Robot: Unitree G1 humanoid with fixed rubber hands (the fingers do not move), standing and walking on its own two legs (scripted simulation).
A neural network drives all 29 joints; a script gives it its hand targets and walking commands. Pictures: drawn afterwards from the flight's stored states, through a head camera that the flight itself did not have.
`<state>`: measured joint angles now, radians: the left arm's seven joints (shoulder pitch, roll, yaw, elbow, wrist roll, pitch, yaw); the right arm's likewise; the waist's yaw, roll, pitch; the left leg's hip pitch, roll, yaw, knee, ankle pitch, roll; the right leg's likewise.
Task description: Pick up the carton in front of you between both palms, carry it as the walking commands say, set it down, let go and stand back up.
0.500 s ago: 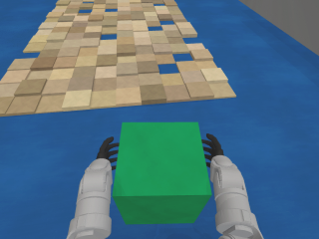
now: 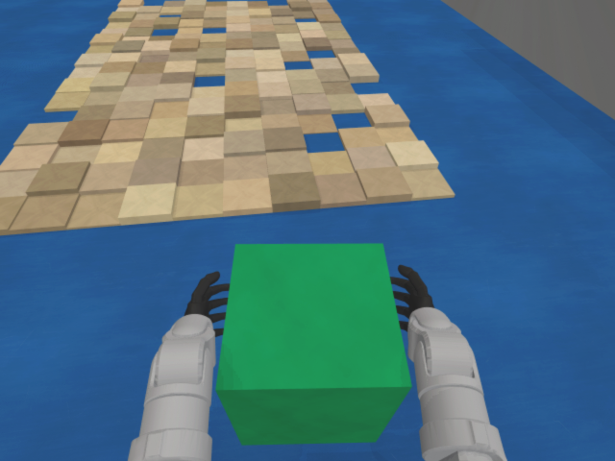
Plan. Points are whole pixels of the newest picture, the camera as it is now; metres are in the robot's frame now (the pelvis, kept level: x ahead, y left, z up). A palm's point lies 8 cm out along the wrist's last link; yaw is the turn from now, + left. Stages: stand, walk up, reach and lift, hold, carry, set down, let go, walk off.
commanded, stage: reach and lift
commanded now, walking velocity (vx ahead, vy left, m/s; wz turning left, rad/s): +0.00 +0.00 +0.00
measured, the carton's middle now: (309, 348) +0.29 +0.00 -0.04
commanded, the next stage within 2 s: hold in 0.16 s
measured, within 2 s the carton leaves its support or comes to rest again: neither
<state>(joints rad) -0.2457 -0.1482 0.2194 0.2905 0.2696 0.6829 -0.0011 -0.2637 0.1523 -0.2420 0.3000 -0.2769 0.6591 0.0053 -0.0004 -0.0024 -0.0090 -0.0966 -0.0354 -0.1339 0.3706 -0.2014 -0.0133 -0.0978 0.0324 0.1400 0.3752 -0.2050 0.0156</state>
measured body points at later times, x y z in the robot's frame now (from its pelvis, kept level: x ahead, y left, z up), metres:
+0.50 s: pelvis -0.01 +0.00 +0.00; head -0.06 +0.00 +0.45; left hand +0.29 +0.15 +0.04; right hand +0.29 -0.15 +0.04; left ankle +0.01 +0.13 -0.75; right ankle +0.01 -0.13 -0.75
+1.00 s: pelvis -0.01 +0.00 +0.00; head -0.05 +0.00 +0.45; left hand +0.29 +0.15 +0.04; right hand +0.30 -0.15 +0.04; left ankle +0.01 +0.13 -0.75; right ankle +0.01 -0.13 -0.75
